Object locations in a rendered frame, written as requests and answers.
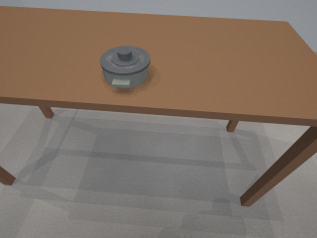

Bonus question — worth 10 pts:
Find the table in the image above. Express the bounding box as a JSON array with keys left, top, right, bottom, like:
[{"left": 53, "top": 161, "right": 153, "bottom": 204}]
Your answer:
[{"left": 0, "top": 6, "right": 317, "bottom": 207}]

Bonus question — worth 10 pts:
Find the knob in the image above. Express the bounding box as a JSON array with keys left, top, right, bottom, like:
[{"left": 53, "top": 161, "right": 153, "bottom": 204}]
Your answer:
[{"left": 117, "top": 47, "right": 132, "bottom": 60}]

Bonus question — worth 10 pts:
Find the lid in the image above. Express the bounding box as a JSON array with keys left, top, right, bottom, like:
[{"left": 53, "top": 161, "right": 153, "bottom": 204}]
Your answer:
[{"left": 100, "top": 46, "right": 151, "bottom": 76}]

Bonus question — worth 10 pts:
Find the pot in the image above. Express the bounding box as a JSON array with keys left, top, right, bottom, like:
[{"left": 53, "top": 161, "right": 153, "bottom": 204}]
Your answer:
[{"left": 102, "top": 68, "right": 149, "bottom": 88}]

